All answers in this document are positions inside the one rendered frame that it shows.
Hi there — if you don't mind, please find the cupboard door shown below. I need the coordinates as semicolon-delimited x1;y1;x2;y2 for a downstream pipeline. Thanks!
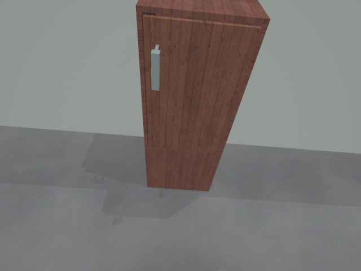
143;15;262;153

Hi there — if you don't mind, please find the handle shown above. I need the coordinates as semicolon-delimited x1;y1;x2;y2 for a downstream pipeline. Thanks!
151;45;160;91

